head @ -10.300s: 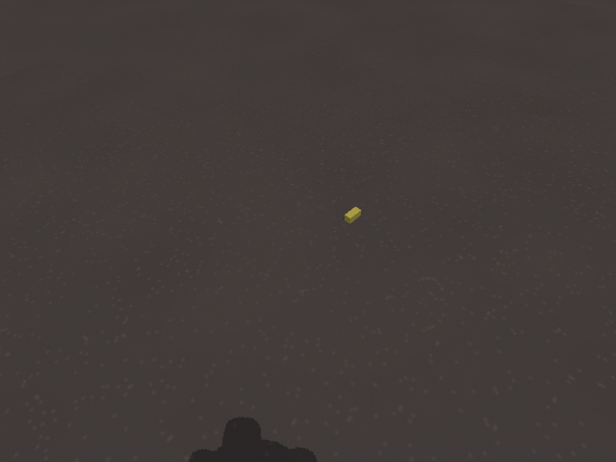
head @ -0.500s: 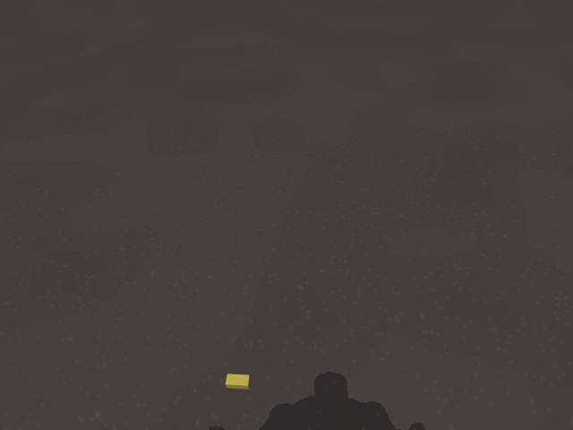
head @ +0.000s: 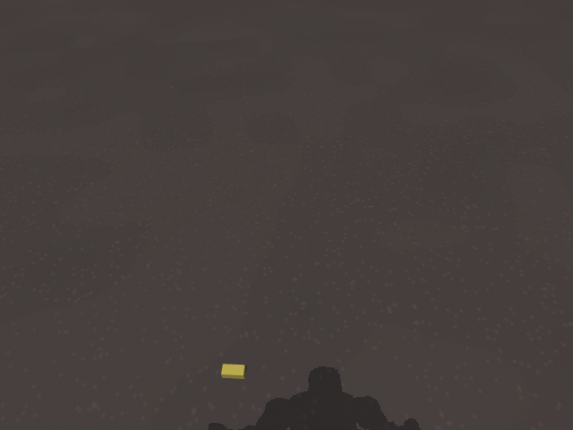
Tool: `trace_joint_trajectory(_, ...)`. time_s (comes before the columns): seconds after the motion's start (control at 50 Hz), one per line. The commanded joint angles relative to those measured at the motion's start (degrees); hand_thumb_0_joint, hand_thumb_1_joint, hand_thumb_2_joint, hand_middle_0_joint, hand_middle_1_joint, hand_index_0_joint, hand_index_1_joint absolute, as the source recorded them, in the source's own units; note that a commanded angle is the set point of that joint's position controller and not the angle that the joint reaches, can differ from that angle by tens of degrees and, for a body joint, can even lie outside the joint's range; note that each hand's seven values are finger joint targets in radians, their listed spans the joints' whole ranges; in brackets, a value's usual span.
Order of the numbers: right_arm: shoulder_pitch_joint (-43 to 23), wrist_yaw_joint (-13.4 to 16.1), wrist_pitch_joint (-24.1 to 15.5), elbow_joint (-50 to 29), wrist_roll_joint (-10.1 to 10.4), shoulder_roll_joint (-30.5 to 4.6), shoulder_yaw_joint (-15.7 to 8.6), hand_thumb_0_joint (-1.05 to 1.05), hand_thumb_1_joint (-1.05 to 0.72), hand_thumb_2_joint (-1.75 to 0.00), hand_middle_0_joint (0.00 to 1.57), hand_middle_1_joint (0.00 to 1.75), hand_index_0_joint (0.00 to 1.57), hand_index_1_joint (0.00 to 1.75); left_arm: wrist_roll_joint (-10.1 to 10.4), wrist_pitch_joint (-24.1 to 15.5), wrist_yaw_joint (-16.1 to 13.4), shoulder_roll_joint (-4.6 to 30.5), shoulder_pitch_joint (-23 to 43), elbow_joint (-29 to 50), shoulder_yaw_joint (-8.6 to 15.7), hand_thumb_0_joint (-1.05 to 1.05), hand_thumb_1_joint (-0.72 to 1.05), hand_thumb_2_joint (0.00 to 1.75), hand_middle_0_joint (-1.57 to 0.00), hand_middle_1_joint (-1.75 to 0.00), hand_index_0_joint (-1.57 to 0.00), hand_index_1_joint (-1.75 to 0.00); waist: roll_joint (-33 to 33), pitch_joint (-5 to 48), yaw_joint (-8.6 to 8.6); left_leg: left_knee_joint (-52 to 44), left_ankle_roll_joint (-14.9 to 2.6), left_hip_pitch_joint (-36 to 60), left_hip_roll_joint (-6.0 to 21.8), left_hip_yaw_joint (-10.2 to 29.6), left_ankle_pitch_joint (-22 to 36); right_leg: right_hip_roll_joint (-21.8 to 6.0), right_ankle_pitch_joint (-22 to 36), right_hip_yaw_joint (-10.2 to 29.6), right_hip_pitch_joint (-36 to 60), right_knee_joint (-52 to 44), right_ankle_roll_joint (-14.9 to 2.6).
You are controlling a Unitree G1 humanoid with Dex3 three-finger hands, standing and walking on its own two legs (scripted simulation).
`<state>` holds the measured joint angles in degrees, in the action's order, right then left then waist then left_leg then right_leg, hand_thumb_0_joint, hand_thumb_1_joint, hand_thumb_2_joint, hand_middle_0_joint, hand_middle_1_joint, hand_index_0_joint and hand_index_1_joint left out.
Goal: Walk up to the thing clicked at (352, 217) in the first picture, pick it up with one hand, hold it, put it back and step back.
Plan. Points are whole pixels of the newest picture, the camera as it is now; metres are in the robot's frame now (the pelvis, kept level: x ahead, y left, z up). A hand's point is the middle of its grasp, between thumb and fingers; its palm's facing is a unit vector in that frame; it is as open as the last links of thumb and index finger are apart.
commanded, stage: stand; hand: left
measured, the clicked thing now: (233, 371) +0.48 +0.22 -0.77
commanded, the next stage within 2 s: rise first in 1.72 s
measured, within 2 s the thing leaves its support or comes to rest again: neither
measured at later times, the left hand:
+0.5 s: hand out of the picture +0.06 +0.25 -0.16, palm faces -0.04 -0.94 -0.34, open 7.4 cm
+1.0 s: hand out of the picture +0.07 +0.25 -0.16, palm faces -0.03 -0.94 -0.35, open 7.4 cm
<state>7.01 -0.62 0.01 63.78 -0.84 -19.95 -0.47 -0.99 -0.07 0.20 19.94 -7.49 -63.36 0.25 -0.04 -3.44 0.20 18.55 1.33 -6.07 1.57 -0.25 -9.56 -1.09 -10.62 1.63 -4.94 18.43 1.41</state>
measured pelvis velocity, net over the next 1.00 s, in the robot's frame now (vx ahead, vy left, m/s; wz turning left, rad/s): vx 0.01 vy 0.00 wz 0.01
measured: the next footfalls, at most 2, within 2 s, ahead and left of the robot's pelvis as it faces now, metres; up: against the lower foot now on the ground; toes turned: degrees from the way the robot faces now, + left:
none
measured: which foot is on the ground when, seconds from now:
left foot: down 0.00-1.00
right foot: down 0.00-1.00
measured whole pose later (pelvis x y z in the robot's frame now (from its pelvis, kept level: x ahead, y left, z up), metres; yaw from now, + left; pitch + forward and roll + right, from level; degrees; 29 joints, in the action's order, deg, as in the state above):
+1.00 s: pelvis +0.01 +0.00 +0.00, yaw +0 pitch -2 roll +0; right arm 7.0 -0.7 0.0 64.3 -0.6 -20.0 -0.2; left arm -0.9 -0.3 0.1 20.3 -7.8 -63.7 -0.2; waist -0.1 -3.3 -0.1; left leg 18.9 1.7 -7.0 1.8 0.2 -10.0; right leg -0.8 -11.3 1.2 -5.9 19.0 1.0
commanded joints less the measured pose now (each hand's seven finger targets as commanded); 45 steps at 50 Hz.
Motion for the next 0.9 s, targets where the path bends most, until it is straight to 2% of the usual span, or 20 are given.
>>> trace_joint_trajectory(0.0,-2.3,0.8,-1.5,-3.1,0.2,-12.6,-2.6,0.0,-0.9,-0.9,0.2,0.3,0.2,0.3,0.3,-1.4,-0.6,12.4,1.5,3.3,2.2,0.0,0.9,0.9,-0.2,-0.3,-0.2,-0.3,-0.6,2.1,0.02,-3.5,-2.07,0.2,5.5,4.7,1.6,-5.5,2.6,3.8,-2.6,-3.7,-2.13)
trace_joint_trajectory(0.06,-2.0,0.7,-1.4,-2.9,0.2,-12.4,-2.7,0.0,-0.9,-0.9,0.2,0.3,0.2,0.3,0.2,-1.4,-0.6,12.7,1.5,3.3,2.2,0.0,0.9,0.9,-0.2,-0.3,-0.2,-0.3,0.4,1.4,-0.01,-3.7,-1.96,-0.3,5.4,4.9,-0.2,-5.5,0.1,4.0,-3.7,-4.1,-2.26)
trace_joint_trajectory(0.26,-1.3,0.6,-1.4,-2.7,0.2,-12.3,-2.6,0.0,-0.9,-0.9,0.2,0.3,0.2,0.3,0.4,-1.6,-0.7,12.8,1.2,3.3,2.0,0.0,0.9,0.9,-0.2,-0.3,-0.2,-0.3,-0.3,3.4,0.2,-2.7,-2.19,0.3,5.6,4.9,3.3,-5.8,4.6,3.9,-2.5,-3.0,-2.54)
trace_joint_trajectory(0.3,-1.0,0.6,-1.4,-2.6,0.3,-12.0,-2.5,0.0,-0.9,-0.9,0.2,0.3,0.2,0.3,0.4,-1.6,-0.7,13.3,1.0,3.2,2.0,0.0,0.9,0.9,-0.2,-0.3,-0.2,-0.3,0.5,3.0,0.19,-3.1,-2.05,0.3,5.6,5.0,3.0,-5.8,3.3,4.0,-3.0,-2.9,-2.61)
trace_joint_trajectory(0.34,-0.8,0.7,-1.5,-2.5,0.2,-12.3,-2.4,0.0,-0.9,-0.9,0.2,0.3,0.2,0.3,0.5,-1.7,-0.6,12.9,1.0,3.3,1.9,0.0,0.9,0.9,-0.2,-0.3,-0.2,-0.3,-0.2,3.6,0.09,-2.6,-2.1,0.6,5.8,4.8,5.1,-6.0,5.5,4.1,-2.5,-2.5,-2.64)
trace_joint_trajectory(0.4,-1.2,0.8,-1.5,-2.6,0.3,-12.3,-2.3,0.0,-0.9,-0.9,0.2,0.3,0.2,0.3,0.4,-1.5,-0.6,12.9,0.8,3.1,1.8,0.0,0.9,0.9,-0.2,-0.3,-0.2,-0.3,-0.7,3.1,-0.02,-2.9,-2.08,0.0,5.7,4.8,3.6,-5.8,4.5,3.9,-2.6,-2.6,-2.54)
trace_joint_trajectory(0.46,-1.1,0.8,-1.6,-2.5,0.4,-12.5,-2.3,0.0,-0.9,-0.9,0.2,0.3,0.2,0.3,0.4,-1.5,-0.6,12.9,0.8,3.2,1.8,0.0,0.9,0.9,-0.2,-0.3,-0.2,-0.3,-0.2,3.9,-0.17,-2.6,-2.15,0.7,5.9,4.9,5.8,-5.9,6.0,3.9,-2.2,-2.3,-2.59)
trace_joint_trajectory(0.8,-1.7,0.7,-1.5,-2.8,0.3,-12.5,-2.2,0.0,-0.9,-0.9,0.2,0.3,0.2,0.3,0.4,-1.5,-0.6,12.6,0.9,3.1,1.7,0.0,0.9,0.9,-0.2,-0.3,-0.2,-0.3,-0.7,3.2,-0.18,-2.8,-2.1,0.3,5.7,4.7,4.0,-5.8,4.9,3.7,-2.9,-2.7,-2.44)
trace_joint_trajectory(0.88,-1.9,0.9,-1.6,-2.9,0.4,-12.6,-2.3,0.0,-0.9,-0.9,0.2,0.3,0.2,0.3,0.4,-1.6,-0.7,12.7,1.5,3.3,1.9,0.0,0.9,0.9,-0.2,-0.3,-0.2,-0.3,-0.5,4.9,-0.14,-2.0,-2.16,1.5,6.1,4.6,8.1,-6.1,8.7,3.6,-1.6,-1.7,-2.57)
